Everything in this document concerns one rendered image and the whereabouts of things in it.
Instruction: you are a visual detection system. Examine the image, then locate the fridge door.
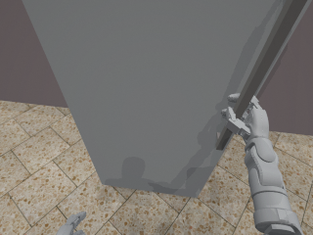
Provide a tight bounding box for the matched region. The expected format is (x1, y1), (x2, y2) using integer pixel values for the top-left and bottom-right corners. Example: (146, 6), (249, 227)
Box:
(22, 0), (312, 198)

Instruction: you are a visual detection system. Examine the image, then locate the right robot forearm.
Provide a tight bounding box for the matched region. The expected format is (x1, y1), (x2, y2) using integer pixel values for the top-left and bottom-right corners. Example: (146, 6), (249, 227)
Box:
(244, 137), (304, 235)

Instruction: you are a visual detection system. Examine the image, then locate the robot left hand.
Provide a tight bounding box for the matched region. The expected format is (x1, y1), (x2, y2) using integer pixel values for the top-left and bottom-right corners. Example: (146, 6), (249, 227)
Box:
(56, 211), (87, 235)

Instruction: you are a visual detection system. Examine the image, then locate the robot right hand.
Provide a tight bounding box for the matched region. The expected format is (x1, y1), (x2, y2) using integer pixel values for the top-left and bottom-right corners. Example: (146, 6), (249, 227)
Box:
(220, 93), (269, 144)

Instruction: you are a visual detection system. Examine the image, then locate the handle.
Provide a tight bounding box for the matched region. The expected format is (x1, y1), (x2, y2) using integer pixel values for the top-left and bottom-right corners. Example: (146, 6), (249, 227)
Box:
(215, 0), (307, 151)

